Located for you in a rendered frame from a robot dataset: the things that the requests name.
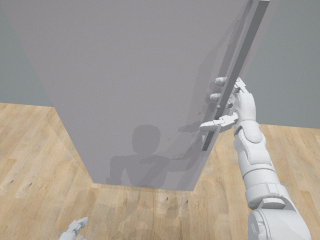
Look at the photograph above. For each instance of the robot right upper arm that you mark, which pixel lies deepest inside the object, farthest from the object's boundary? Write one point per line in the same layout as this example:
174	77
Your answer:
276	224

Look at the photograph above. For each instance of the robot right hand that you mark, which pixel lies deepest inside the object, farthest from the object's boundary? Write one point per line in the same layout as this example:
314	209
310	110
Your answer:
243	105

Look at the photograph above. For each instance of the right robot forearm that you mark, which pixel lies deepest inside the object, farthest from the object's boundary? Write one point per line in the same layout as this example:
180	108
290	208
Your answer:
263	188

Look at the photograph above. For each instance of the fridge door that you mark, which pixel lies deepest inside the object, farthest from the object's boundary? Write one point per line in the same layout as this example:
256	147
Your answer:
131	79

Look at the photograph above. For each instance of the handle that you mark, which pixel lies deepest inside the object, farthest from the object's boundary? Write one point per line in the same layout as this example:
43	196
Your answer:
254	21

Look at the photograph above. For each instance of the robot left hand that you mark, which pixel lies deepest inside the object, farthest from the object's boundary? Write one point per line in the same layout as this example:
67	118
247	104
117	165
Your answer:
74	229

